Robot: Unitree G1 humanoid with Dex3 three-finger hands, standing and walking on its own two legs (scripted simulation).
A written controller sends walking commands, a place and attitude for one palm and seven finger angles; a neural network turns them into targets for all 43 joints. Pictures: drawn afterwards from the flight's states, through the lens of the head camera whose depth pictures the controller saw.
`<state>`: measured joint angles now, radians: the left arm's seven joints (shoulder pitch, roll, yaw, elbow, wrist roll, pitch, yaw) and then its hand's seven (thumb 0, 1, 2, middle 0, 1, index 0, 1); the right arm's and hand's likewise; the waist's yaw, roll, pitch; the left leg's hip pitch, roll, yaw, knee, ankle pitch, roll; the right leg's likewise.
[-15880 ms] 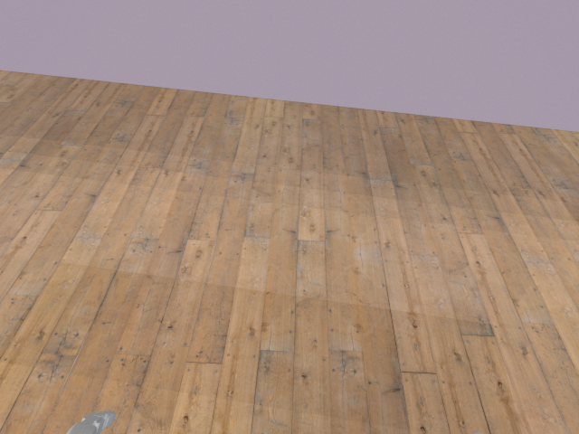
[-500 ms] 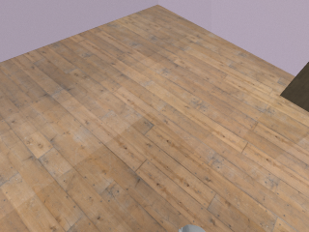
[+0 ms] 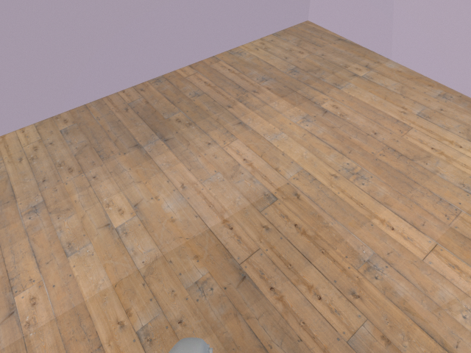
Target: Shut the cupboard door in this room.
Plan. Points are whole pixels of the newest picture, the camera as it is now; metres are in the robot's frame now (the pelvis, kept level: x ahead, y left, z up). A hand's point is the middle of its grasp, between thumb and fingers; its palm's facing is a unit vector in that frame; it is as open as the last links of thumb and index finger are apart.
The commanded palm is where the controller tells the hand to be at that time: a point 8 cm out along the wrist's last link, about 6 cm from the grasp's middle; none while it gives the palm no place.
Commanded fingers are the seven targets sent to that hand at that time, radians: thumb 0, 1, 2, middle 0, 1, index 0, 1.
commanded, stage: turn or walk to find it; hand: left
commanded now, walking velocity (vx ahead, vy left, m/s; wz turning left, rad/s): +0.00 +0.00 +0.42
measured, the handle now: out of the picture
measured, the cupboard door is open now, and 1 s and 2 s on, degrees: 77 77 77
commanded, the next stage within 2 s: stand and wait in 1.98 s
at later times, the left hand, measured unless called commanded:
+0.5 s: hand out of the picture -0.03 +0.27 -0.18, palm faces +0.25 -0.94 -0.23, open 7.4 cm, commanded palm none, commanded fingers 0.00 0.90 0.90 -0.20 -0.30 -0.20 -0.30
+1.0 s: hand out of the picture -0.04 +0.19 -0.15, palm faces +0.40 -0.88 -0.27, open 7.4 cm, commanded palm none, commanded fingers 0.00 0.90 0.90 -0.20 -0.30 -0.20 -0.30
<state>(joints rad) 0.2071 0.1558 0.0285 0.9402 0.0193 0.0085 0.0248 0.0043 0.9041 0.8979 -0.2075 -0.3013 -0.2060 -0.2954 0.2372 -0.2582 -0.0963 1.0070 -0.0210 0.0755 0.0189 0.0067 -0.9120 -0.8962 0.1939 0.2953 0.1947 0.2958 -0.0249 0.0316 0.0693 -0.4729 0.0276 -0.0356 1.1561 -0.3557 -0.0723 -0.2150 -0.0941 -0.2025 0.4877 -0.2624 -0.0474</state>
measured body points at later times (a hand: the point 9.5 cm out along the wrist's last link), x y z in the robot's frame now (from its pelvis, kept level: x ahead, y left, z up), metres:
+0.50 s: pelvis -0.03 +0.05 +0.00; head -0.01 +0.08 +0.45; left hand -0.04 +0.32 -0.16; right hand +0.12 -0.16 -0.13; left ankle -0.05 +0.14 -0.74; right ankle -0.01 -0.10 -0.67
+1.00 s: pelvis -0.04 -0.01 +0.00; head +0.01 -0.03 +0.45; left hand -0.06 +0.24 -0.13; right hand +0.08 -0.24 -0.17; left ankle -0.13 +0.13 -0.65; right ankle -0.01 -0.09 -0.74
